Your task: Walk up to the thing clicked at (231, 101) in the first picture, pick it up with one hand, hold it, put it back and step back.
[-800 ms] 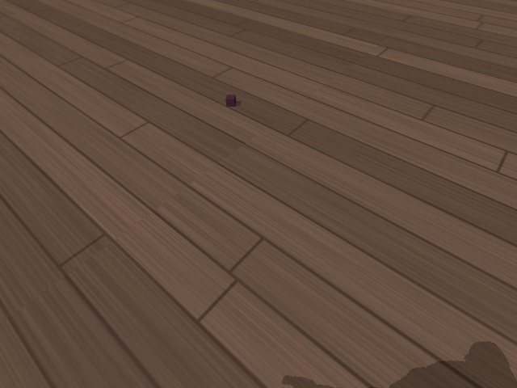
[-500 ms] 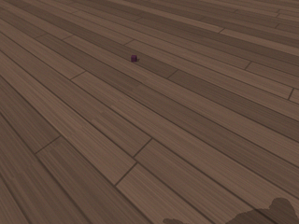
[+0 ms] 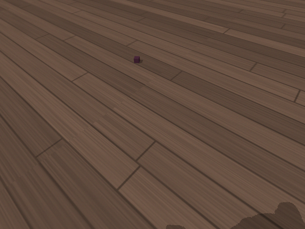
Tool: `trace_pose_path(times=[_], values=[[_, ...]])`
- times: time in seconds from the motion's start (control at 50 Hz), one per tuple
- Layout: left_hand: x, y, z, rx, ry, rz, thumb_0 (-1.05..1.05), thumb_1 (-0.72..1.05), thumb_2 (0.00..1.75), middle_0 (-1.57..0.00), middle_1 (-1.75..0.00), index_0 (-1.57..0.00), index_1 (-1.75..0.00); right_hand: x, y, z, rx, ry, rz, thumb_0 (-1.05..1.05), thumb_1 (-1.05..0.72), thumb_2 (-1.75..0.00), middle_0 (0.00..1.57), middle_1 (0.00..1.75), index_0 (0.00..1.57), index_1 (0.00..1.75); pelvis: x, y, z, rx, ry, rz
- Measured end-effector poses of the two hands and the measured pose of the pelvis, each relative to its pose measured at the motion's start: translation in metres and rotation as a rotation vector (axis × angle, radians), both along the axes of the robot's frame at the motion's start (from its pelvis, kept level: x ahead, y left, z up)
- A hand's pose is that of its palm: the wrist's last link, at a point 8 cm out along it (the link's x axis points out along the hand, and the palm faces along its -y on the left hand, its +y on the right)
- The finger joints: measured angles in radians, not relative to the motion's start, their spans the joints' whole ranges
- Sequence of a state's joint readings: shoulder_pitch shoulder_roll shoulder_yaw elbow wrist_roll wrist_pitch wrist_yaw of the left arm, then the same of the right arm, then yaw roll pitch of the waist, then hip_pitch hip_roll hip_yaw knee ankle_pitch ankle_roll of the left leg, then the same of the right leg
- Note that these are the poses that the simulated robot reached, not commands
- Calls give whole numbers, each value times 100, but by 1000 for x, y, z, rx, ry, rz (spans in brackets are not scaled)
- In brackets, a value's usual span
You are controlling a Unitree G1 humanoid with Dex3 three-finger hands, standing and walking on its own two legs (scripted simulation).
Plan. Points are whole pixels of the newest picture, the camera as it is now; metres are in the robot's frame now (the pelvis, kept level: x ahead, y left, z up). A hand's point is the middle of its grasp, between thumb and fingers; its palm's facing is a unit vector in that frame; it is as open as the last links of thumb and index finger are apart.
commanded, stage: stand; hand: left
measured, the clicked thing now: (136, 59) +2.08 +0.29 -0.75
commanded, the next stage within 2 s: walk up in 0.32 s
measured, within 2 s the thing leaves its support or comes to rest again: neither
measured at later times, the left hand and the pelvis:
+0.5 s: hand out of the picture +0.08 +0.30 -0.14, palm faces +0.21 -0.93 -0.31, open 7.4 cm; pelvis +0.02 +0.01 +0.00, yaw +11 degrees
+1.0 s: hand (39, 214) +0.20 +0.38 -0.14, palm faces +0.44 -0.87 -0.24, open 7.4 cm; pelvis +0.23 +0.08 +0.00, yaw +29 degrees
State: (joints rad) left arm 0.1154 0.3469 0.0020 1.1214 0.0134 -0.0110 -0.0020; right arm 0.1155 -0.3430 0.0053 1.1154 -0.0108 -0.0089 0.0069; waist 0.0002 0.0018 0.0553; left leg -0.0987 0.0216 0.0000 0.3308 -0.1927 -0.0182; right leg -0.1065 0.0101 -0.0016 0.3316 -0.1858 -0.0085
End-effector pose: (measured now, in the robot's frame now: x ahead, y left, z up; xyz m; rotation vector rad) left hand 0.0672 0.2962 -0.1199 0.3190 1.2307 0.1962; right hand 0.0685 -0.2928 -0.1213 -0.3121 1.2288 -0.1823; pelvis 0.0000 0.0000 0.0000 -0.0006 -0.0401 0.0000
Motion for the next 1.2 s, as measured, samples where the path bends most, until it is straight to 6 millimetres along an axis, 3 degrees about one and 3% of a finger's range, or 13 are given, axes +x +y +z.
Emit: trace_pose_path(times=[0.34,0.4,0.44,0.58,0.66,0.7,0.84,0.96,1.08,1.2], values=[[4,2,1,-9,-18,4,1,91,90,-20,-30,-21,-30,2,-1,1,6,-9,1,1,-90,-90,20,30,21,30,1,0,0,-3,3,12],[7,13,6,-32,-119,50,1,90,90,-20,-30,-21,-30,9,-5,4,0,24,78,1,-90,-90,20,30,21,30,5,0,-3,-14,16,94],[4,26,12,-29,-190,107,1,90,90,-21,-30,-21,-30,25,-6,12,-23,57,144,1,-90,-90,20,30,21,30,10,2,-2,-4,21,140],[-11,93,12,21,-215,247,1,90,90,-21,-30,-21,-30,134,3,55,-114,-79,286,1,-90,-90,20,30,21,30,47,30,-6,-5,-6,246],[6,142,-10,61,-244,315,1,90,90,-20,-30,-21,-30,195,17,62,-214,-218,329,1,-90,-90,20,30,21,30,81,61,-34,-8,-25,294],[22,154,-18,62,-249,323,1,91,90,-20,-30,-20,-30,212,24,59,-243,-262,317,1,-90,-90,20,30,21,30,92,71,-44,13,-33,311],[78,134,-2,-68,-300,312,1,91,90,-20,-30,-20,-30,244,69,64,-195,-164,399,1,-90,-90,20,30,21,30,142,80,-12,18,-33,390],[95,122,5,-82,-247,389,1,91,90,-20,-30,-20,-30,311,88,59,-163,-119,487,1,-90,-90,21,31,21,31,201,82,-1,3,-10,485],[125,124,15,3,-211,509,1,91,90,-20,-30,-20,-30,420,87,50,-172,-123,579,1,-89,-90,21,31,22,31,282,72,-8,20,23,571],[186,116,25,160,-257,597,1,91,90,-20,-30,-20,-30,577,81,15,-228,-151,703,1,-89,-90,21,31,22,31,378,55,-39,19,35,665]])
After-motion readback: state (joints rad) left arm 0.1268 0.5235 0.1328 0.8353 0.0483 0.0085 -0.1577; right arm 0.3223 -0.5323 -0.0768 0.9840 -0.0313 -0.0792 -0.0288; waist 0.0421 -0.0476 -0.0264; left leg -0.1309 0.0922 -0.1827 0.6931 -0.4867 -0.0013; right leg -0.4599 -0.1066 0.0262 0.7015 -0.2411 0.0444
